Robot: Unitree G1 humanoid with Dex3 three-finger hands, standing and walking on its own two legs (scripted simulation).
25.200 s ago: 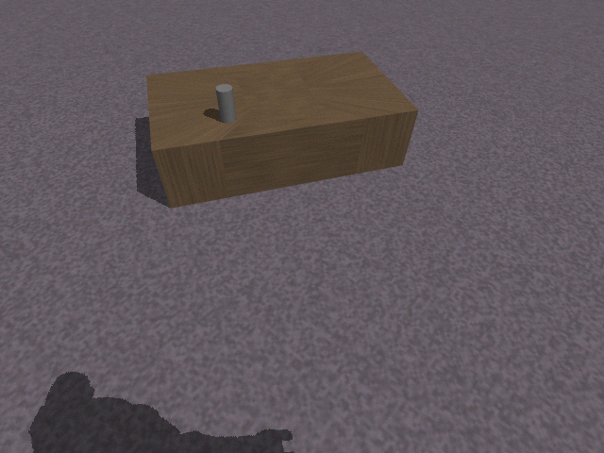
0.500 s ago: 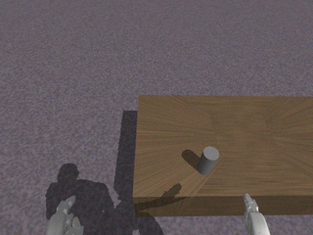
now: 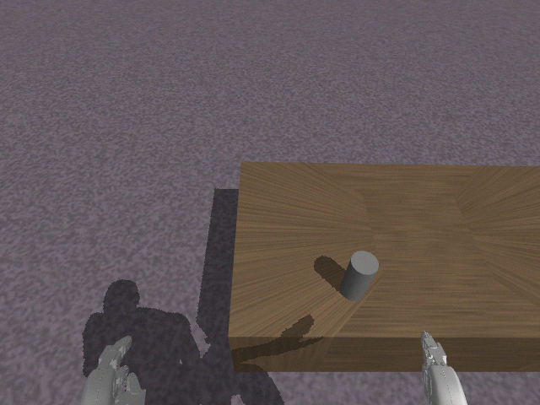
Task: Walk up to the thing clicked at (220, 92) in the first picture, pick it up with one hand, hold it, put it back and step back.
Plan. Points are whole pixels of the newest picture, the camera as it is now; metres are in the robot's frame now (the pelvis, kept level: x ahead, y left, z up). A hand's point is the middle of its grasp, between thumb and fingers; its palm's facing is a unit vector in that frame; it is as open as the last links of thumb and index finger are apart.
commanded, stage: home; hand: right
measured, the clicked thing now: (358, 276) +0.51 -0.24 -0.32
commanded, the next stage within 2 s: stand in 1.02 s
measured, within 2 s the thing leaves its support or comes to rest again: neither
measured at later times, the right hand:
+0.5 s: hand (401, 389) +0.18 -0.19 -0.06, palm faces +0.12 +0.95 -0.27, open 17.5 cm
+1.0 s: hand (401, 389) +0.18 -0.19 -0.06, palm faces +0.12 +0.96 -0.27, open 17.5 cm
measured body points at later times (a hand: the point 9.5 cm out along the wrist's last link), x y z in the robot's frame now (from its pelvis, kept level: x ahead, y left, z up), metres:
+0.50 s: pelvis +0.01 +0.00 +0.00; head +0.03 +0.00 +0.45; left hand +0.17 +0.24 -0.08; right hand +0.17 -0.24 -0.04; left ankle -0.01 +0.12 -0.69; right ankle +0.03 -0.14 -0.69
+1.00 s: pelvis +0.01 +0.00 +0.00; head +0.03 +0.00 +0.45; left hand +0.17 +0.24 -0.07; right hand +0.17 -0.23 -0.04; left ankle -0.01 +0.12 -0.69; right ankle +0.03 -0.14 -0.69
